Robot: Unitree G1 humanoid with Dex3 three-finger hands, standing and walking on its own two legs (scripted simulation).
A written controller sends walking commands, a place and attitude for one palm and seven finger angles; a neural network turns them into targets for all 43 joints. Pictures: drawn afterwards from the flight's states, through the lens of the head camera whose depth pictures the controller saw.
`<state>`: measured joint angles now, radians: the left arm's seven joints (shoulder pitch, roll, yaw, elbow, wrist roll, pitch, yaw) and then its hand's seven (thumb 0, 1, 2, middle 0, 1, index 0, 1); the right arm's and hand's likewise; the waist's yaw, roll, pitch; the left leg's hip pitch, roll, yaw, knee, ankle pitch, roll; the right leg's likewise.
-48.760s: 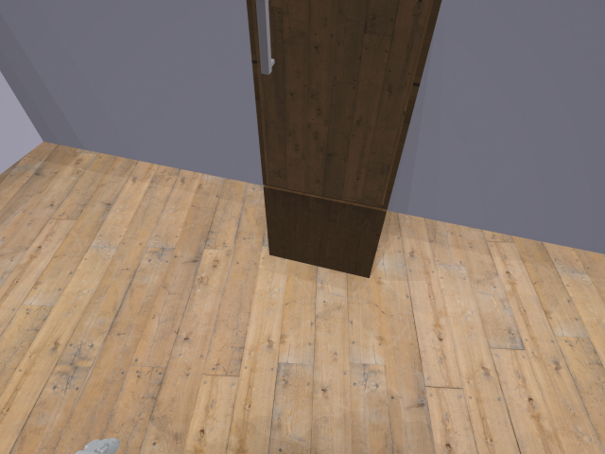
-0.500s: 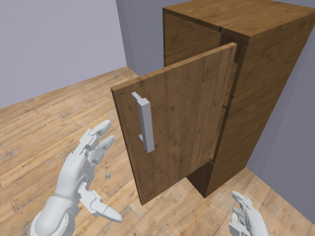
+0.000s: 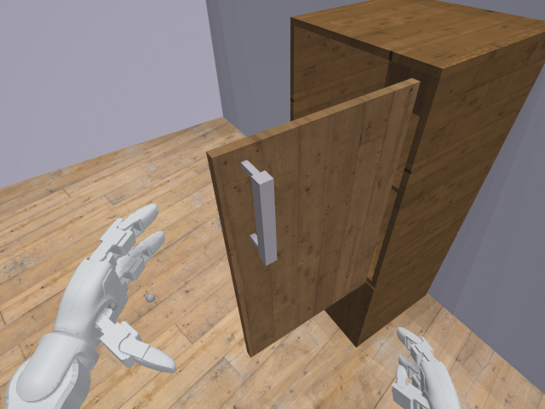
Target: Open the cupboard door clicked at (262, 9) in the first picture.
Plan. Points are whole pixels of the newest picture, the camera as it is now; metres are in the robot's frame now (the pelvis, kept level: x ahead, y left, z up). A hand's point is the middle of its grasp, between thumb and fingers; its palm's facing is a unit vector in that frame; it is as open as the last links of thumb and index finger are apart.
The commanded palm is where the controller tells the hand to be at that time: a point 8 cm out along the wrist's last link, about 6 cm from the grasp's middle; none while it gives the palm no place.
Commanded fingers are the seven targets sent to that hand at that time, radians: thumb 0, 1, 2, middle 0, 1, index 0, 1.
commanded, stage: draw the hand back to the body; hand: left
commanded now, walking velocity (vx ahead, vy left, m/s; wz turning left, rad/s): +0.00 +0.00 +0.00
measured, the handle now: (258, 214) +0.34 +0.07 +0.15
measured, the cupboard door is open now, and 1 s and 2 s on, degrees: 90 90 90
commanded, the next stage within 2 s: step back with the hand held close in 1.06 s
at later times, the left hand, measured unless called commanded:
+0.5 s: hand (96, 277) +0.21 +0.24 +0.16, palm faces +0.35 -0.85 -0.39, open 11.3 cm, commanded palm +0.16 +0.29 +0.17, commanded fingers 0.00 0.62 0.78 -0.19 -0.30 -0.19 -0.30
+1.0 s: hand (72, 275) +0.21 +0.27 +0.16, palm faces +0.43 -0.81 -0.39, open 7.5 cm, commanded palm +0.16 +0.31 +0.17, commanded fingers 0.00 0.90 0.90 -0.20 -0.30 -0.20 -0.30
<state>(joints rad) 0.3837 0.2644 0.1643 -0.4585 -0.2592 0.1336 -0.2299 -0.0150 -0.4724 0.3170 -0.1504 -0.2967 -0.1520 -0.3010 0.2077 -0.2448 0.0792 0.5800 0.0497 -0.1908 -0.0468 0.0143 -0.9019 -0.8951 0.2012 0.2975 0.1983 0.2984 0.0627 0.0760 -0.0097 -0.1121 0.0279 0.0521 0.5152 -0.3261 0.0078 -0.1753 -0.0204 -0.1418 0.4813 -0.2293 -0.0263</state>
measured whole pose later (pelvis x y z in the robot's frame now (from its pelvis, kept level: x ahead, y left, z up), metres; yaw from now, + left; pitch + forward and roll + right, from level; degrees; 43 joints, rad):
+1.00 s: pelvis +0.02 +0.02 +0.01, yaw -2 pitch -5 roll -1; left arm 0.46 0.33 0.32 -0.40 -0.05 -0.10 0.12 0.01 0.87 0.90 -0.21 -0.30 -0.21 -0.30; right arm 0.18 -0.23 0.01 0.65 -0.01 -0.12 -0.05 0.01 -0.90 -0.89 0.20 0.30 0.20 0.30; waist 0.08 0.06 0.05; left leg -0.02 0.02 0.09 0.41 -0.30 0.02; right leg -0.10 -0.01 -0.11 0.37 -0.19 0.00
